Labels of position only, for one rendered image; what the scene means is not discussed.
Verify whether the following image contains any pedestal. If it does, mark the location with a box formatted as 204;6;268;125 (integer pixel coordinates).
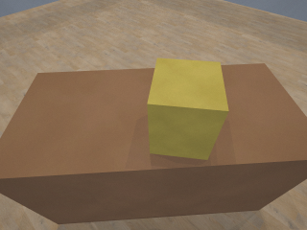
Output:
0;63;307;224

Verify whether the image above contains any carton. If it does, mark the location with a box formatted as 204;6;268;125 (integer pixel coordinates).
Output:
147;57;229;160

